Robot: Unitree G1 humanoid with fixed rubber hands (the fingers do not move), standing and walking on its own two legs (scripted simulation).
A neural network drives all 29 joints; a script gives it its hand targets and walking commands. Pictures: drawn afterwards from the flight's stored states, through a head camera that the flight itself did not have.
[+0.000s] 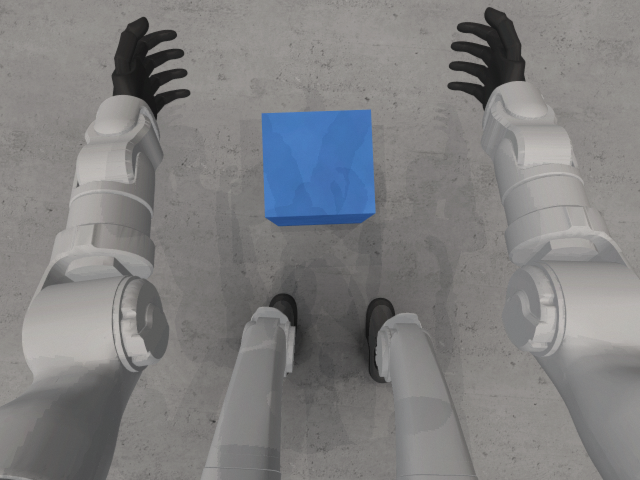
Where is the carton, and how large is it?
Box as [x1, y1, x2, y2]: [262, 110, 375, 225]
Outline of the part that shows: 370,110 262,113 265,217 277,225 361,222 375,212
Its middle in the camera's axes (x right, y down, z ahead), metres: -0.01 -0.14 +0.86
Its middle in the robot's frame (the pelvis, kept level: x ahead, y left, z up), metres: +0.51 +0.04 -0.52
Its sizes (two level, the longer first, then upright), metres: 0.210 0.200 0.250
